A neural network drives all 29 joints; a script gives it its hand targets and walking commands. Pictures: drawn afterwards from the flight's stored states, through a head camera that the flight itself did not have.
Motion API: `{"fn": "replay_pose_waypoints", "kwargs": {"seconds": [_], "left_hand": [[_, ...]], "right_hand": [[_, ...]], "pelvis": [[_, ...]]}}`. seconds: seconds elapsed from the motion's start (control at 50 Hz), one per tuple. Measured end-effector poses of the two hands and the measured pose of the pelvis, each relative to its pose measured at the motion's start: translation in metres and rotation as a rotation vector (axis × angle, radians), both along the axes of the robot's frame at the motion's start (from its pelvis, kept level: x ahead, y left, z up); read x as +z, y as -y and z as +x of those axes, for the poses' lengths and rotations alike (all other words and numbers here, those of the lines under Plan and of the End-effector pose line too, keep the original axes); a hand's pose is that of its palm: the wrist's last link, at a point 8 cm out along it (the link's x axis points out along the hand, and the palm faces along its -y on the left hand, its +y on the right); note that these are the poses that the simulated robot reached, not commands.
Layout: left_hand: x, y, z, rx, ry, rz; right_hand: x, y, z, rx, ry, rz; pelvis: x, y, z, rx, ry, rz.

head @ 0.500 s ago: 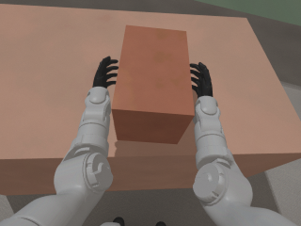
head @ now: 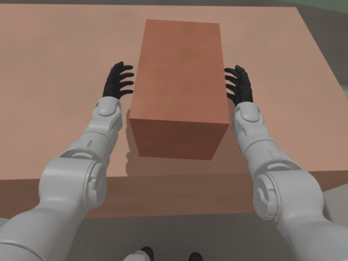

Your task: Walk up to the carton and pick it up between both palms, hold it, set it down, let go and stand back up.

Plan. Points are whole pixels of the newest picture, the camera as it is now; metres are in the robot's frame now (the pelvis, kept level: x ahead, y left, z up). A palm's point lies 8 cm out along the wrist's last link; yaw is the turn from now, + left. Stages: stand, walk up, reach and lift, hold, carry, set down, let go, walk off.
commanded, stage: set down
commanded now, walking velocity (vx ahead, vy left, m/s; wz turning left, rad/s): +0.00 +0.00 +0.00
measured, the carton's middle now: (179, 90) +0.49 +0.05 +0.05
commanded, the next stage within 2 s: none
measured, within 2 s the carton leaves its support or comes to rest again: neither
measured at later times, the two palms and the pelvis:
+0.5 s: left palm (93, 122) +0.36 +0.22 +0.07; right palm (258, 127) +0.39 -0.13 +0.07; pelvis -0.03 -0.01 +0.00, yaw +2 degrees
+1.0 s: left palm (85, 152) +0.29 +0.22 +0.06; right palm (265, 157) +0.32 -0.14 +0.07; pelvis -0.02 -0.01 +0.01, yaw +2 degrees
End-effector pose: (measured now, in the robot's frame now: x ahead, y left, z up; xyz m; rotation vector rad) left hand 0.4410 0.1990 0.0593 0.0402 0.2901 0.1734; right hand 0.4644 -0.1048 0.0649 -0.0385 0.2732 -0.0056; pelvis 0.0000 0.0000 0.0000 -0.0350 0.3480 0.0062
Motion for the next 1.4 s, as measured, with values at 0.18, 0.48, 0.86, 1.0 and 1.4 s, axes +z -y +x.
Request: {"fn": "replay_pose_waypoints", "kwargs": {"seconds": [0.18, 0.48, 0.86, 1.0, 1.4], "left_hand": [[-0.013, -0.011, -0.044, 0.025, 0.022, -0.013], [0.005, -0.02, -0.079, 0.049, 0.045, -0.032], [-0.011, -0.018, -0.125, 0.045, -0.004, -0.07], [0.002, -0.017, -0.148, 0.022, 0.0, -0.069], [0.032, -0.021, -0.213, 0.039, -0.028, -0.029]], "right_hand": [[-0.002, 0.019, -0.029, -0.019, 0.016, 0.018], [0.004, 0.029, -0.07, -0.028, -0.018, 0.04], [-0.006, 0.036, -0.115, -0.028, -0.002, 0.048], [0.003, 0.038, -0.14, -0.02, 0.04, 0.058], [0.023, 0.059, -0.223, -0.075, 0.073, 0.097]], "pelvis": [[0.0, 0.005, -0.012, 0.014, 0.045, -0.004], [-0.001, 0.013, -0.033, 0.032, 0.13, 0.013], [0.008, 0.011, -0.027, 0.032, 0.296, 0.028], [0.012, 0.007, -0.019, 0.035, 0.354, 0.028], [0.013, 0.0, -0.014, -0.007, 0.459, 0.036]]}}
